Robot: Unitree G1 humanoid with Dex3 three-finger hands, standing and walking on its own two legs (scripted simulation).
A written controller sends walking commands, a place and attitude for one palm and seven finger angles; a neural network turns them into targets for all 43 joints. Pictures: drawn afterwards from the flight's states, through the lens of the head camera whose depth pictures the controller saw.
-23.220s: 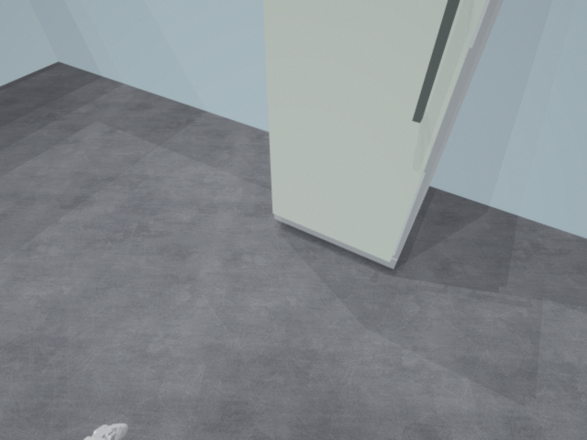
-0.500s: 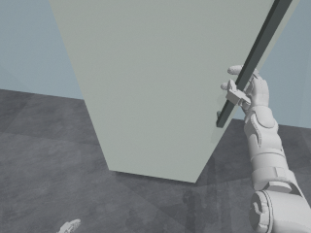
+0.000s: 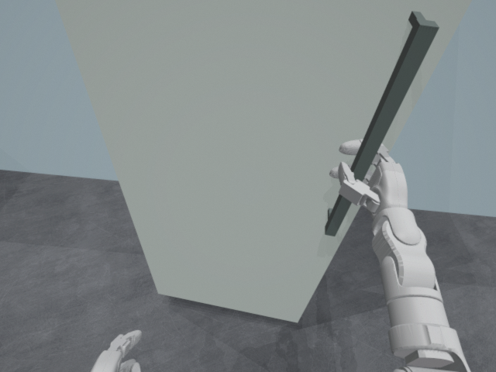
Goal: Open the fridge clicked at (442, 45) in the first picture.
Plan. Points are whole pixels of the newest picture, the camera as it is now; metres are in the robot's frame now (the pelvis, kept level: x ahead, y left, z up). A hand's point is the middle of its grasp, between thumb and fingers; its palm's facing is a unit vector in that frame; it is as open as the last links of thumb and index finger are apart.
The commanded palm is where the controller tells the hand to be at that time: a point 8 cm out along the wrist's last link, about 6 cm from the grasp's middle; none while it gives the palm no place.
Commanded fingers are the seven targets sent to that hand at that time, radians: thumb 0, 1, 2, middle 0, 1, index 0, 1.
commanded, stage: walk backward, drawing the door open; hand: right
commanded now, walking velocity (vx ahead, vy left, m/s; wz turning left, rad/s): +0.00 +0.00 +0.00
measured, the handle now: (362, 150) +0.43 -0.14 +0.18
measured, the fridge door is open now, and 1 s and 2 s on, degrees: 7 40 68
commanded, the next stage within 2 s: stop walking and hold the door back in 1.96 s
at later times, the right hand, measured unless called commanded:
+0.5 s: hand (326, 261) +0.24 -0.07 +0.14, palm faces +0.02 +0.98 -0.20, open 6.2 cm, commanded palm +0.21 -0.12 +0.15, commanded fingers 0.00 -0.90 -0.90 0.45 1.40 0.45 1.40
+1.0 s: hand (248, 353) +0.13 +0.02 +0.13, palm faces +0.22 +0.95 -0.21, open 6.8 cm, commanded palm +0.09 -0.02 +0.15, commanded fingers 0.00 -0.90 -0.90 0.45 1.40 0.45 1.40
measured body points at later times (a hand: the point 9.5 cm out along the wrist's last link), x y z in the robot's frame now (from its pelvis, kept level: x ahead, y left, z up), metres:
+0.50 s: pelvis -0.07 +0.03 +0.00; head -0.05 +0.06 +0.45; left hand +0.12 +0.22 -0.10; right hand +0.24 -0.12 +0.15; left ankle -0.02 +0.11 -0.74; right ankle -0.05 -0.11 -0.74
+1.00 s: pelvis -0.12 +0.20 +0.00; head -0.05 +0.18 +0.44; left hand +0.09 +0.34 -0.12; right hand +0.11 -0.03 +0.15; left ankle -0.04 +0.35 -0.68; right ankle -0.16 +0.00 -0.74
